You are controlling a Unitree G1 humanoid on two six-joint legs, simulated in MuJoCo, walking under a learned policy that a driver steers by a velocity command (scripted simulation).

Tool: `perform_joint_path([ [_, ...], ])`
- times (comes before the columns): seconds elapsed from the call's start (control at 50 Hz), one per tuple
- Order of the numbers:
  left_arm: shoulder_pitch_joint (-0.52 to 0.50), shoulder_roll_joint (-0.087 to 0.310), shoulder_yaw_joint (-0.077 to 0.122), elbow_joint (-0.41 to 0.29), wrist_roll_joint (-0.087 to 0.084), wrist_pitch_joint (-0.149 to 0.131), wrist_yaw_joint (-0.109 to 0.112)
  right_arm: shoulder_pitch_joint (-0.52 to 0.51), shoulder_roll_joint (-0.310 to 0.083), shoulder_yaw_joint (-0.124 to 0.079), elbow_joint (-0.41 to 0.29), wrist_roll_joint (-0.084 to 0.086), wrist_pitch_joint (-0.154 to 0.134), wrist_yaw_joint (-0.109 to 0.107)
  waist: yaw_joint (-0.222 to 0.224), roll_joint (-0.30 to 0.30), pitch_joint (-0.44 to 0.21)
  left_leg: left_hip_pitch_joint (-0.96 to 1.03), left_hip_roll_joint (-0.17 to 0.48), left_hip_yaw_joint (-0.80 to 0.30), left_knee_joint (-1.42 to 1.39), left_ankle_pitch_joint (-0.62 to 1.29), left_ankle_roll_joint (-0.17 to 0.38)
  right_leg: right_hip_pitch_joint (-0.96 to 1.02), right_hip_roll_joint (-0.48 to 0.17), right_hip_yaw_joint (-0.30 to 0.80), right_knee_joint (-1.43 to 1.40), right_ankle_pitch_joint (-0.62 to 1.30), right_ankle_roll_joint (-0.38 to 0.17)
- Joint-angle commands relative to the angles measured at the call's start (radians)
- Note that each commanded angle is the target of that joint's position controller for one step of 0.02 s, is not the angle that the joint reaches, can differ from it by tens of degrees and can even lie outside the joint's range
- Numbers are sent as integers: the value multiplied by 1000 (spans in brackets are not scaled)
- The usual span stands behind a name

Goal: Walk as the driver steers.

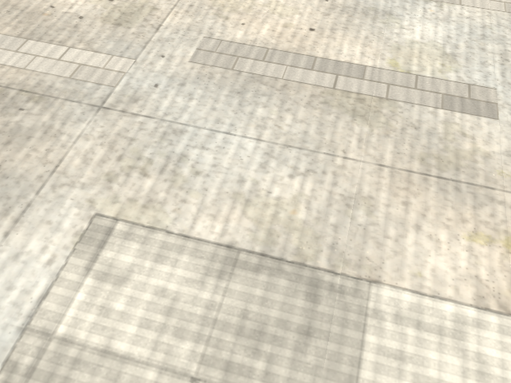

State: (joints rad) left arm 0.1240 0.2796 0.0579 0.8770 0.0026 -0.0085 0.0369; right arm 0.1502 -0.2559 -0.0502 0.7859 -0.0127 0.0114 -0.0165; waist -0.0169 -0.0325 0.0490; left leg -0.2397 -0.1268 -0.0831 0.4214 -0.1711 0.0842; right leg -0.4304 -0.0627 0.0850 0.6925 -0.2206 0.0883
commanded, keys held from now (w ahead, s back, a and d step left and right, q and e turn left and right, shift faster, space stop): no key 1.00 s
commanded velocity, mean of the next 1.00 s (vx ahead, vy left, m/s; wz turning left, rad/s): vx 0.01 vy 0.00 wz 0.04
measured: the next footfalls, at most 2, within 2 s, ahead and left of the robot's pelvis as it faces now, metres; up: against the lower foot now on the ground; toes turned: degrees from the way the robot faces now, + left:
right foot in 0.04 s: +0.09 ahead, -0.16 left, +0.00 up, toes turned +2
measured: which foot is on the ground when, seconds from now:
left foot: down 0.00-1.00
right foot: up 0.00-0.02, down 0.04-1.00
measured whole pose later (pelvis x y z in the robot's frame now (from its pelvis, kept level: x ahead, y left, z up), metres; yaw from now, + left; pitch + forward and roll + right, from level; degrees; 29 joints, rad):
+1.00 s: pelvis +0.04 -0.04 +0.00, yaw +1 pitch -2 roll +0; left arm 0.17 0.24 0.00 1.11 0.00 -0.02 0.03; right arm 0.20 -0.22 -0.04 1.02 0.00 0.03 -0.03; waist 0.03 0.00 0.05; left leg -0.14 -0.06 -0.11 0.42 -0.25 0.02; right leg -0.17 0.00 0.03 0.42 -0.22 0.01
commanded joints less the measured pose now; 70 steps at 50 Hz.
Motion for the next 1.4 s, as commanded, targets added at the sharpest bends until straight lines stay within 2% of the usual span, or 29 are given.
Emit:
perform_joint_path([
  [0.02, 4, 84, 17, -41, -2, -27, -13, -18, -108, -12, -35, 9, -8, 2, 28, 143, -98, 26, 270, -205, -42, 258, 127, 170, 14, -26, -159, 25, -25],
  [0.04, 26, 87, 13, -24, 5, -34, -17, -4, -92, -4, -28, 14, -11, 4, 51, 107, -89, -5, 247, -203, -24, 246, 82, 257, 4, -14, -299, 212, -42],
  [0.06, 42, 131, 17, -13, 18, -38, -17, 41, -75, 1, -20, 5, -18, 3, 30, 38, -101, -19, 199, -176, 23, 182, 29, 331, -73, 63, -324, 434, -66],
  [0.08, -2, 208, 33, -11, 15, -32, -13, 139, -91, -10, -9, -3, -21, 6, -59, -114, -108, -57, 111, -103, 51, -6, -8, 366, -130, 100, -268, 553, -131],
  [0.1, -33, 141, 18, -10, 17, -27, -18, 110, -88, -6, -3, -6, -14, 3, -37, -141, -125, 1, 92, -62, 36, -84, -40, 294, -134, 103, -297, 392, -179],
  [0.12, -46, 98, 7, -8, 13, -27, -25, 52, -106, -8, -10, -4, -4, 1, -13, -104, -100, 34, 98, -62, 16, -52, -49, 249, -99, 90, -321, 235, -165],
  [0.14, -46, 107, 7, -1, 10, -30, -29, 20, -111, -12, -13, 2, 6, -6, 2, -70, -94, 48, 105, -67, 19, 7, -45, 236, -67, 64, -327, 165, -139],
  [0.18, -31, 120, 5, 18, 7, -40, -31, 15, -104, -11, -8, 3, 23, -8, 12, -59, -88, 71, 119, -85, 9, 81, -36, 236, -44, 38, -332, 139, -116],
  [0.24, -17, 112, -2, 46, 2, -40, -24, 19, -99, -13, 12, 6, 18, -6, 23, -20, -87, 79, 126, -90, -4, 128, -34, 264, -25, 14, -316, 169, -110],
  [0.26, -8, 97, -6, 55, 1, -38, -24, 17, -89, -13, 27, 10, 19, -6, 34, -2, -89, 70, 125, -89, -11, 132, -34, 284, -27, 13, -316, 174, -110],
  [0.38, -18, 107, -13, 93, 0, -32, -22, 22, -89, -18, 73, 11, 18, -12, 40, 31, -68, 86, 126, -87, -32, 149, -47, 288, -16, 3, -320, 172, -115],
  [0.6, -12, 96, -27, 154, 0, -27, -21, 36, -95, -19, 142, 14, 16, -19, 40, 32, -42, 97, 130, -78, -51, 135, -50, 278, 6, -15, -338, 122, -108],
  [0.86, 36, 83, -39, 198, 0, -24, -12, 54, -77, -13, 188, 16, 12, -19, 43, 33, -23, 81, 126, -67, -62, 104, -47, 265, 20, -27, -342, 70, -98],
  [1.16, 103, 56, -47, 225, -1, -22, -3, 93, -53, -6, 215, 18, 8, -19, 43, 39, -7, 61, 121, -61, -66, 94, -39, 259, 29, -39, -335, 54, -90],
  [1.18, 98, 75, -41, 223, -1, -21, 1, 103, -62, -7, 212, 14, 4, -18, 37, 35, -5, 69, 125, -62, -64, 98, -41, 249, 35, -41, -333, 49, -92],
  [1.26, 113, 54, -43, 227, -1, -18, 7, 117, -51, -4, 213, 17, -1, -18, 39, 45, -5, 61, 125, -61, -63, 107, -39, 257, 36, -44, -333, 55, -90],
  [1.4, 134, 46, -40, 234, -2, -14, 9, 141, -44, -2, 209, 18, -5, -19, 41, 43, -1, 53, 124, -59, -63, 110, -38, 262, 36, -45, -330, 62, -89],
])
